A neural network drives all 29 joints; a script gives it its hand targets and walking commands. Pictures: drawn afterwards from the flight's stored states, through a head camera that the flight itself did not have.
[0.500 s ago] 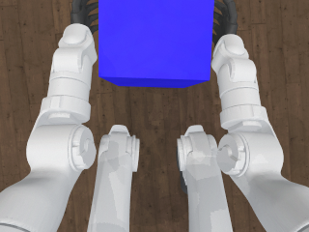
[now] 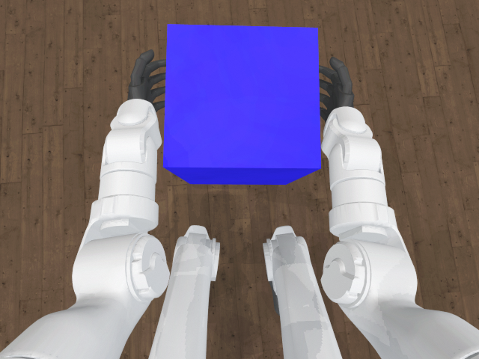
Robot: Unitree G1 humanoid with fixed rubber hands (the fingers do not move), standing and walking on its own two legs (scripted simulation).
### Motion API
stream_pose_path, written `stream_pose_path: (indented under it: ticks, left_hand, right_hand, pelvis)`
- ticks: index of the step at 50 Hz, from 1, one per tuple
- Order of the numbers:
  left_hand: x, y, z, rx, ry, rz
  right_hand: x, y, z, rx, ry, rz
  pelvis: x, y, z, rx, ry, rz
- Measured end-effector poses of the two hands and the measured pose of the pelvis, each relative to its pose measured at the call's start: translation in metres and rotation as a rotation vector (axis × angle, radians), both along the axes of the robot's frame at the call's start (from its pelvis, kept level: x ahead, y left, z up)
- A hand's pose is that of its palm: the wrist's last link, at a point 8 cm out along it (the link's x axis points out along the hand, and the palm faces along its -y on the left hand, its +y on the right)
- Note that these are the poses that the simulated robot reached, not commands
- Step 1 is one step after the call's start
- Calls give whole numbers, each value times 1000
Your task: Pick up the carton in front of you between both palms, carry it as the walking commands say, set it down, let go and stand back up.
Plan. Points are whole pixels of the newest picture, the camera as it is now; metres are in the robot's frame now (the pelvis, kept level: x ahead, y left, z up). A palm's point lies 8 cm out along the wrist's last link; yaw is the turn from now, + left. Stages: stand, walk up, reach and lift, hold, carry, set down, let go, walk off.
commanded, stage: reach and lift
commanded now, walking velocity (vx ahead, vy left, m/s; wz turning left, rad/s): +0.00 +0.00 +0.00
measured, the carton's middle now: (240, 122) +0.49 +0.01 -0.12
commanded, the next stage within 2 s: none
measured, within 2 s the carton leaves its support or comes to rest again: neither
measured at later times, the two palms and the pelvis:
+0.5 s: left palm (94, 84) +0.44 +0.16 +0.11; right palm (406, 92) +0.43 -0.14 +0.11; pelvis +0.05 +0.00 +0.14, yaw +1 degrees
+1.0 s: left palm out of the picture +0.39 +0.15 +0.26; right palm out of the picture +0.39 -0.15 +0.26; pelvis +0.10 +0.00 +0.25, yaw +1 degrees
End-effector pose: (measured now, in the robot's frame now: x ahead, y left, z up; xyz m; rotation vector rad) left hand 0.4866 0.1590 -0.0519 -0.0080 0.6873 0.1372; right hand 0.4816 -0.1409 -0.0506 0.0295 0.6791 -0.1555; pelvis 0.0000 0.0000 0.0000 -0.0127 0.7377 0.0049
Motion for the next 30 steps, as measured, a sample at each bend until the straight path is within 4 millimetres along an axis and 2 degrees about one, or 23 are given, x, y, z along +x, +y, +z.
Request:
stream_pose_path:
  ticks: [15, 30]
  left_hand:
    - [-31, -3, 100, -10, 10, 12]
    - [-61, -4, 191, -14, 5, 23]
  right_hand:
    - [-29, -3, 100, 9, 10, -2]
    - [-57, -5, 191, 8, 5, 6]
  pelvis:
    - [32, 0, 87, 4, -131, 3]
    - [63, -1, 169, 10, -316, 7]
